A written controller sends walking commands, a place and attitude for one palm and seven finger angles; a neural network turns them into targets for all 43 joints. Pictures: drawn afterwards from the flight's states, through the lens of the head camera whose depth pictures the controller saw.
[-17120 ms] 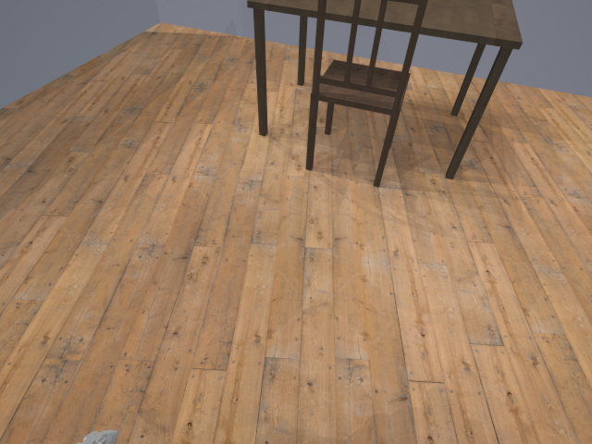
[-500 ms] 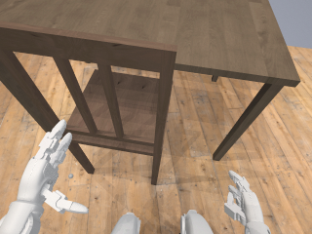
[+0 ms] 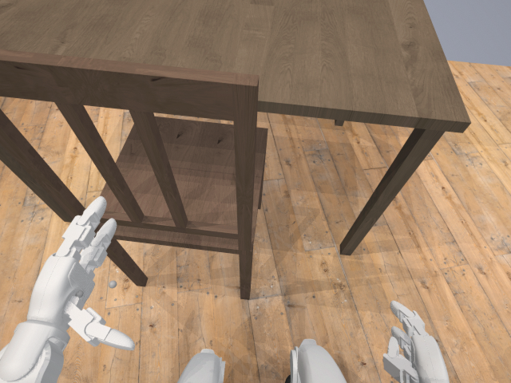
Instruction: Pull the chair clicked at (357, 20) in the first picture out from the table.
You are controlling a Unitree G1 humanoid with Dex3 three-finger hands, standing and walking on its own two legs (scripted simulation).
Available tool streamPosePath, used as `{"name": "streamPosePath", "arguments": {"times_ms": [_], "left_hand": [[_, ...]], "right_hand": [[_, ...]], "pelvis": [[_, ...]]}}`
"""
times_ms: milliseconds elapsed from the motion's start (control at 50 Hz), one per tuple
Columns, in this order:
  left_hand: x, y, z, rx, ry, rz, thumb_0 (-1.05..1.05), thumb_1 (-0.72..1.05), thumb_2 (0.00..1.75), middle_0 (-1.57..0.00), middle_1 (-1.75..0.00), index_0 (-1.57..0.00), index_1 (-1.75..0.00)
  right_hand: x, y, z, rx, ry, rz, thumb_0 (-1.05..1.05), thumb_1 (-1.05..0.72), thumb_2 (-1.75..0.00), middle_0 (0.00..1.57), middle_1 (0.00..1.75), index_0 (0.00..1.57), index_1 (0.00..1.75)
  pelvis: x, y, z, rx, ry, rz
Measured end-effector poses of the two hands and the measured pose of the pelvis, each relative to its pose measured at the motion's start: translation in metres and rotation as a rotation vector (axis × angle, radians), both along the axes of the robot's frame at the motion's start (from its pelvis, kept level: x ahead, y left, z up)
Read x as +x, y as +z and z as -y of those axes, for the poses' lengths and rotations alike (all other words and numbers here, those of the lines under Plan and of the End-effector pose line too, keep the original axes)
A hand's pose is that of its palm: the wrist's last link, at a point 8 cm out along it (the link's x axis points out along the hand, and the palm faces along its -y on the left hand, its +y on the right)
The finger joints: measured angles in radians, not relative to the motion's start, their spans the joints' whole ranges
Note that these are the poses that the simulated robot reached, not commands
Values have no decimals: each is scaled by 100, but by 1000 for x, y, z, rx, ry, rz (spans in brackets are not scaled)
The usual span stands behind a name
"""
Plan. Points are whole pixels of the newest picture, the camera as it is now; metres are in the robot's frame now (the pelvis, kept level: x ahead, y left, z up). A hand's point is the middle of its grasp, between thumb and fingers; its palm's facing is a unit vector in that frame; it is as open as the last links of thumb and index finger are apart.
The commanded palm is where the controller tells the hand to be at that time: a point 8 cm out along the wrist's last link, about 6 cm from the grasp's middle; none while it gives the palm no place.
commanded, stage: raise the hand toward the chair's back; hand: left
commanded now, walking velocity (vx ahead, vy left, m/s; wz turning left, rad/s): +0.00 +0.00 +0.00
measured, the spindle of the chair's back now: (111, 173) +0.44 +0.27 +0.02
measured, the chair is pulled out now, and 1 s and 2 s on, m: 0.00 0.00 0.00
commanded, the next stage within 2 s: aim the fingers beside a spindle in 0.28 s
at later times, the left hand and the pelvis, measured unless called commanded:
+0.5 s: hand (110, 295) +0.23 +0.20 +0.05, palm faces -0.06 -1.00 -0.05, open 16.9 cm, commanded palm +0.21 +0.25 +0.06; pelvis -0.02 +0.00 -0.01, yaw +1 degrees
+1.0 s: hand (136, 278) +0.26 +0.18 +0.03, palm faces -0.10 -1.00 -0.03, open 16.9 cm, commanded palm +0.24 +0.24 +0.04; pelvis +0.00 +0.01 -0.01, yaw +0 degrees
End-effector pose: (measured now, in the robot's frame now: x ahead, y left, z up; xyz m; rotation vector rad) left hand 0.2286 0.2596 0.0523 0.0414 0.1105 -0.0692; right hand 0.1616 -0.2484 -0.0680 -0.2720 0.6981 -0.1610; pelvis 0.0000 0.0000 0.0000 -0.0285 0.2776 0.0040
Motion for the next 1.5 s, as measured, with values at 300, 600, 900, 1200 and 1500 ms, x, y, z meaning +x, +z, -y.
{"name": "streamPosePath", "arguments": {"times_ms": [300, 600, 900, 1200, 1500], "left_hand": [[-19, 0, 7, 13, 8, 16, -1, -50, 30, -6, -8, -6, -8], [-3, -12, 8, -11, -19, 26, -1, -50, 30, -6, -8, -6, -8], [13, -17, 13, -12, -22, 18, -1, -50, 30, -6, -8, -6, -8], [25, -23, 25, 6, -24, 52, -1, -50, 30, -6, -8, -6, -8], [42, -33, 34, 4, -30, 77, -1, -50, 30, -6, -8, -6, -8]], "right_hand": [[-2, -2, 0, 27, 16, 50, 2, -91, -90, 20, 30, 20, 29], [-5, -8, -10, 8, 39, 44, 2, -91, -90, 21, 30, 20, 30], [-1, -12, -18, 15, 32, 0, 2, -91, -90, 21, 30, 20, 30], [13, -26, -20, 35, 62, -13, 1, -91, -90, 21, 30, 20, 30], [-3, -39, -2, 14, 41, -46, 1, -91, -90, 20, 30, 20, 30]], "pelvis": [[-14, -5, 7, 5, 4, 23], [-18, -10, -1, -3, 8, 7], [-5, -10, -9, -9, 5, -27], [-4, -19, -3, 0, 3, -58], [-14, -27, 4, 8, 4, -71]]}}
